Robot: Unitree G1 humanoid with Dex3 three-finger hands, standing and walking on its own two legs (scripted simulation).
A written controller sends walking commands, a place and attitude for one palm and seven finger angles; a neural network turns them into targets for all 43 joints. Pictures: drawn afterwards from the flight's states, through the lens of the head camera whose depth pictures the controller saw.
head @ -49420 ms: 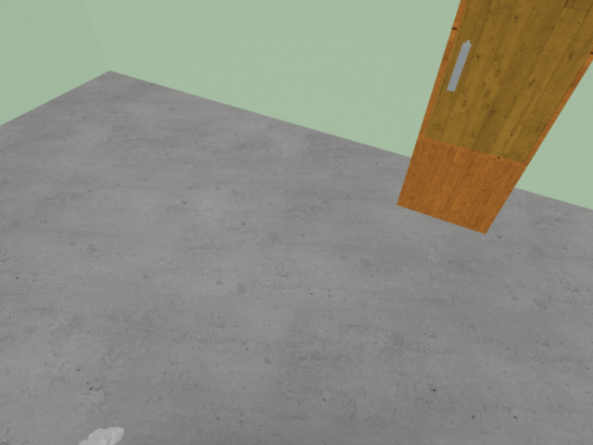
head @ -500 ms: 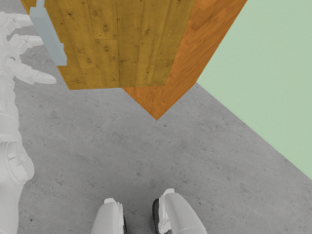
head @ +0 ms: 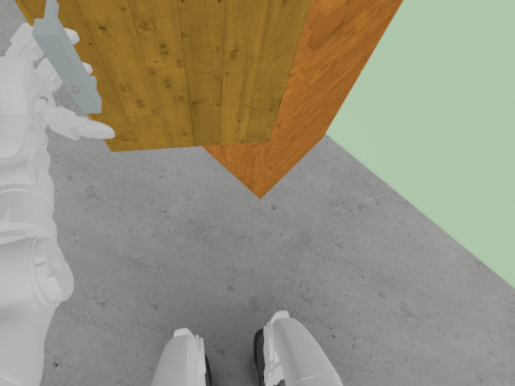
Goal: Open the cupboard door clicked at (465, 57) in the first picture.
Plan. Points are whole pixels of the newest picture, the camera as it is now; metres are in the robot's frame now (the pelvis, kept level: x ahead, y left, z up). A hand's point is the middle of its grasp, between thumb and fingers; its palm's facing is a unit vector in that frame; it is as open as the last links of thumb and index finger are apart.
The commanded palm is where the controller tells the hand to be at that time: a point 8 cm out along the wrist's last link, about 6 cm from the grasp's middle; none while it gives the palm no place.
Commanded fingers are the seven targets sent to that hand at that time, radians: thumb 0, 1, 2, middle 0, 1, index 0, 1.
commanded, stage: slide the fingers in behind the handle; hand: left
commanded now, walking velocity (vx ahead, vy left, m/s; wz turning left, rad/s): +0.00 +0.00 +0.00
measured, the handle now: (74, 61) +0.59 +0.21 +0.05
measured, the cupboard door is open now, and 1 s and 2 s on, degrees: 51 52 54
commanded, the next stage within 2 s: close the thumb around the handle in 0.92 s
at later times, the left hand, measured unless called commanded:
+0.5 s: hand (88, 92) +0.53 +0.19 +0.06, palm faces +0.04 -1.00 -0.03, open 14.1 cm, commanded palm +0.50 +0.22 +0.06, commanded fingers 0.00 -0.50 0.30 -0.30 -1.20 -0.30 -1.20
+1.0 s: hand (88, 93) +0.53 +0.19 +0.06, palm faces +0.03 -1.00 -0.02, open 14.1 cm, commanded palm +0.50 +0.21 +0.06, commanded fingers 0.00 -0.50 0.30 -0.30 -1.20 -0.30 -1.20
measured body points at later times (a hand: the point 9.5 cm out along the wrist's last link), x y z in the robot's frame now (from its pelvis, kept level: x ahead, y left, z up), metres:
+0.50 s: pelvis +0.00 +0.00 +0.00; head +0.16 +0.02 +0.42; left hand +0.52 +0.24 +0.06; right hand +0.00 -0.26 -0.11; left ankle -0.01 +0.10 -0.65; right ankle +0.03 -0.11 -0.65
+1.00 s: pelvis +0.00 +0.01 +0.00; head +0.16 +0.04 +0.42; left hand +0.52 +0.24 +0.06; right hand +0.00 -0.25 -0.11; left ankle -0.01 +0.10 -0.65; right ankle +0.03 -0.11 -0.65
